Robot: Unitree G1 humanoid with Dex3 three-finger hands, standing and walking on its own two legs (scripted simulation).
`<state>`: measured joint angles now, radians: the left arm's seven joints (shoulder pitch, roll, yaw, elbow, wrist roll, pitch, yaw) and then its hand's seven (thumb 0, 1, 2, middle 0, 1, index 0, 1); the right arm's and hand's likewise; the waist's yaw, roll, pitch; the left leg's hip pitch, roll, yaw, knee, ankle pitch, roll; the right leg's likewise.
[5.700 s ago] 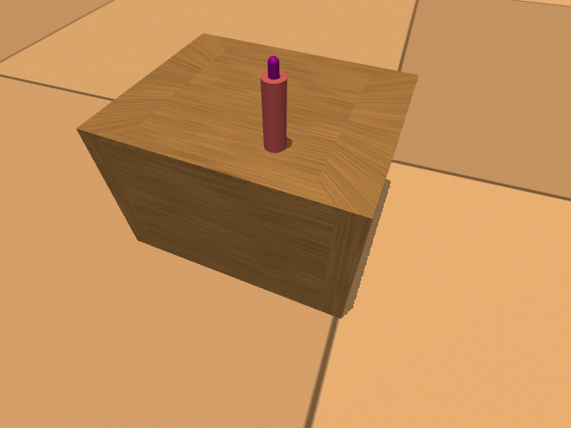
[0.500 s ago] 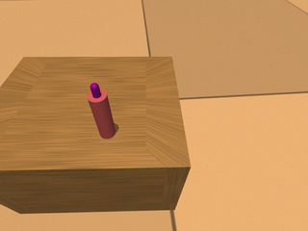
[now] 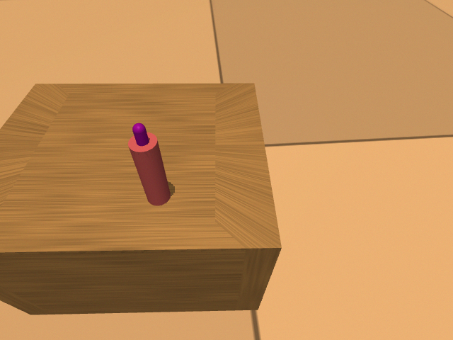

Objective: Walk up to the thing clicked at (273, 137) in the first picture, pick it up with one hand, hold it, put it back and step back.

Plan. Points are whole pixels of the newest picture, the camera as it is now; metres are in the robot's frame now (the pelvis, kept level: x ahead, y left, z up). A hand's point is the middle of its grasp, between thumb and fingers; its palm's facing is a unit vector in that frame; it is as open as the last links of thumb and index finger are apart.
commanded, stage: stand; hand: left
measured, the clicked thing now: (149, 165) +0.52 +0.19 -0.05
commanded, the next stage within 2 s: rise first in 0.16 s
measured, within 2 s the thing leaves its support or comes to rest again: neither
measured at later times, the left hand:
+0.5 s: hand (105, 332) +0.17 +0.24 -0.14, palm faces +0.15 -0.94 -0.32, open 10.9 cm
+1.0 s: hand (97, 319) +0.18 +0.25 -0.10, palm faces +0.23 -0.91 -0.35, open 17.3 cm
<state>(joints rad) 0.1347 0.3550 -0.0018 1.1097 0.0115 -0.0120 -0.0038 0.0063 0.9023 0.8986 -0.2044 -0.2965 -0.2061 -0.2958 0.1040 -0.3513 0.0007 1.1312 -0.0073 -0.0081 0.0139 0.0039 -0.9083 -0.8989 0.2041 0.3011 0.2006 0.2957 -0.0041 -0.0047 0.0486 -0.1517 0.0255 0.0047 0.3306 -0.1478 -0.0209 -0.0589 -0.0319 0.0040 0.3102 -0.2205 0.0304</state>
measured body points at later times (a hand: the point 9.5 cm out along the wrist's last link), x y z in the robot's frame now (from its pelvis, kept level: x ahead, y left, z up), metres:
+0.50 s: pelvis -0.01 +0.00 -0.01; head +0.04 +0.00 +0.44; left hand +0.16 +0.29 -0.12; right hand +0.16 -0.29 -0.12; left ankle +0.02 +0.13 -0.75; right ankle -0.03 -0.14 -0.75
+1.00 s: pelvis +0.02 -0.01 -0.01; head +0.04 -0.01 +0.44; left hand +0.17 +0.29 -0.07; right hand +0.17 -0.28 -0.11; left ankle +0.02 +0.13 -0.75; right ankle -0.03 -0.14 -0.75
